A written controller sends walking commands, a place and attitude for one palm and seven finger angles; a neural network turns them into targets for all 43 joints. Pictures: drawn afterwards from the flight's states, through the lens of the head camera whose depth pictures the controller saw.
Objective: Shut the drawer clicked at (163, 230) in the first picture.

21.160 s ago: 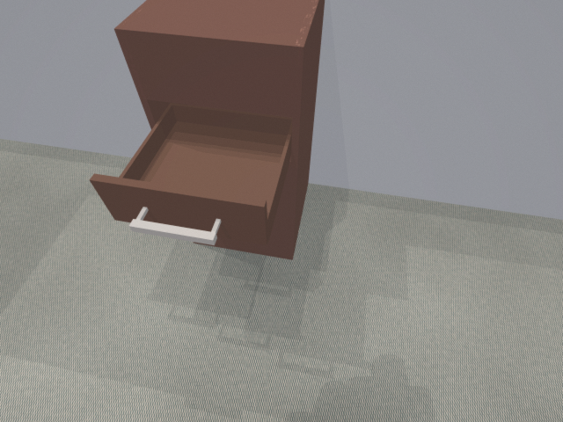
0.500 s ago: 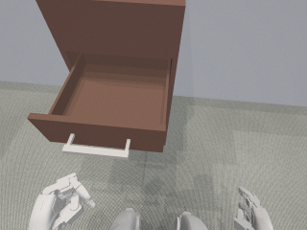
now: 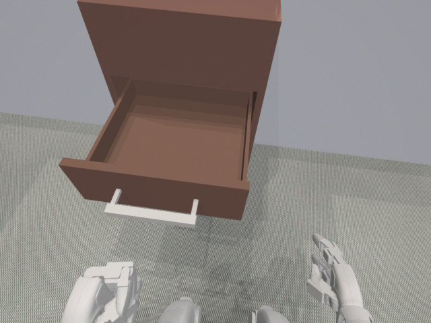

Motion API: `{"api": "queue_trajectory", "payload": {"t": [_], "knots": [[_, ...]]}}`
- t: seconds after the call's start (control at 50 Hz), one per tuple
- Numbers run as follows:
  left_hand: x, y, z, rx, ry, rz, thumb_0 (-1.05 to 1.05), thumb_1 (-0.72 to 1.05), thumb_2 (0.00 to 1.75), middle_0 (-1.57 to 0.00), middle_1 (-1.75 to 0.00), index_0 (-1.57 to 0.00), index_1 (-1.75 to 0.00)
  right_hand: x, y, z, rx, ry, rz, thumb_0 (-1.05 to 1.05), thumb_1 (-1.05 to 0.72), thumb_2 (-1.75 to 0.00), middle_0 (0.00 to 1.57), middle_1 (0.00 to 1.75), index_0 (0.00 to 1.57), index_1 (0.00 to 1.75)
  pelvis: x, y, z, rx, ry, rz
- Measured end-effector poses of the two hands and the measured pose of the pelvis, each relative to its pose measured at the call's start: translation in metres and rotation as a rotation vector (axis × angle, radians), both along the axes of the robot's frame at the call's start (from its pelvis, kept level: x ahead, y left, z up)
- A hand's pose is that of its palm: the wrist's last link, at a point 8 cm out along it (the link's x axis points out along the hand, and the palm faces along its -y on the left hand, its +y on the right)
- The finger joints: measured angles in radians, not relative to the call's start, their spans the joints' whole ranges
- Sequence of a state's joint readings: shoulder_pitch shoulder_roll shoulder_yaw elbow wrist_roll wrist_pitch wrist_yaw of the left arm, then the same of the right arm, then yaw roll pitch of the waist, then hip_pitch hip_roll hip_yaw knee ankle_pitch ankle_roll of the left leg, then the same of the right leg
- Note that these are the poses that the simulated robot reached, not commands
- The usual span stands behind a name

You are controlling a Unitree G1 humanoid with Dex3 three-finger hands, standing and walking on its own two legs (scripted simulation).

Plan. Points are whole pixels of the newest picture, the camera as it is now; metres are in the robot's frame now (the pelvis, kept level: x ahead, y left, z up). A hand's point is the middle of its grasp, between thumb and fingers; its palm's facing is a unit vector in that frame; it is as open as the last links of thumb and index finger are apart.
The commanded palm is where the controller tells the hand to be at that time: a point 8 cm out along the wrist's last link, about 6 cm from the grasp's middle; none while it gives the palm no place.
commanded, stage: raise the hand and make a fist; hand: left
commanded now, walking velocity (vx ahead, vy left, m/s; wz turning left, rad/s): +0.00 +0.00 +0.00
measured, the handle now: (153, 207) +0.35 +0.17 -0.04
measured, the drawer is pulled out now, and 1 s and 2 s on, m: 0.30 0.30 0.30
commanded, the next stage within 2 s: bring the fist close to the handle in 0.38 s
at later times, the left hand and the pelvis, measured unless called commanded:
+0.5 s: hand (142, 296) +0.16 +0.12 +0.06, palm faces -0.02 -1.00 +0.00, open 3.3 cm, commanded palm +0.13 +0.18 +0.05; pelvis +0.00 +0.01 -0.01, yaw +0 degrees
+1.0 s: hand (163, 276) +0.20 +0.11 +0.00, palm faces -0.08 -1.00 -0.03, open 3.3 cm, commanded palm +0.18 +0.17 +0.00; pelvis +0.00 -0.02 -0.03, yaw +0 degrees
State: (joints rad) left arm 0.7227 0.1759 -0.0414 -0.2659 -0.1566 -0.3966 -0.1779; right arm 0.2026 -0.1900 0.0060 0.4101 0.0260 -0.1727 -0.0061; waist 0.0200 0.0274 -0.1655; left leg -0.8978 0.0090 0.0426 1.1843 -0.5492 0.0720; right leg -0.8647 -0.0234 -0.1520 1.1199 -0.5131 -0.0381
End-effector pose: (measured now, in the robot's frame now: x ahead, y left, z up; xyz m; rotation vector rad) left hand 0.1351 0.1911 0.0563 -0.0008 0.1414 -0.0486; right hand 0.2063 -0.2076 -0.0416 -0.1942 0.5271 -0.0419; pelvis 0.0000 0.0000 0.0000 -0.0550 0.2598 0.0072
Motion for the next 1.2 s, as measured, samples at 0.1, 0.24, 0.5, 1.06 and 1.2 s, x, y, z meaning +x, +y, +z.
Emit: {"api": "queue_trajectory", "payload": {"t": [0.1,0.24,0.5,1.06,1.2], "knots": [[-0.002,0.009,0.007,0.012,-0.055,0.064,0.02,0.9,0.9,-1.39,-1.59,-1.4,-1.59,-0.01,-0.002,-0.01,-0.014,0.039,0.002,0.02,-0.9,-0.9,0.2,0.3,0.2,0.3,-0.002,0.005,-0.004,-0.005,0.007,0.002],[0.007,-0.013,-0.002,-0.018,-0.037,-0.053,0.02,0.9,0.9,-1.39,-1.6,-1.4,-1.6,-0.021,-0.004,-0.018,-0.018,0.066,-0.021,0.02,-0.9,-0.9,0.2,0.3,0.2,0.3,-0.004,0.009,-0.01,-0.006,0.022,-0.004],[0.006,-0.012,0.006,-0.001,-0.038,0.03,0.02,0.9,0.9,-1.39,-1.6,-1.4,-1.6,-0.017,-0.003,-0.016,-0.002,0.071,-0.018,0.02,-0.9,-0.9,0.2,0.3,0.2,0.3,0.002,0.006,-0.007,-0.001,0.023,-0.005],[0.057,-0.019,-0.061,0.045,-0.01,-0.002,0.02,0.9,0.9,-1.39,-1.6,-1.4,-1.6,-0.017,-0.039,-0.064,-0.041,0.175,-0.046,0.02,-0.9,-0.9,0.2,0.3,0.2,0.3,0.004,-0.019,-0.036,0.014,0.124,-0.014],[0.067,-0.013,-0.066,0.049,-0.055,0.009,0.02,0.9,0.9,-1.39,-1.6,-1.4,-1.6,-0.021,-0.045,-0.077,-0.047,0.208,-0.045,0.02,-0.9,-0.9,0.2,0.3,0.2,0.3,0.003,-0.022,-0.043,0.01,0.145,-0.011]]}}
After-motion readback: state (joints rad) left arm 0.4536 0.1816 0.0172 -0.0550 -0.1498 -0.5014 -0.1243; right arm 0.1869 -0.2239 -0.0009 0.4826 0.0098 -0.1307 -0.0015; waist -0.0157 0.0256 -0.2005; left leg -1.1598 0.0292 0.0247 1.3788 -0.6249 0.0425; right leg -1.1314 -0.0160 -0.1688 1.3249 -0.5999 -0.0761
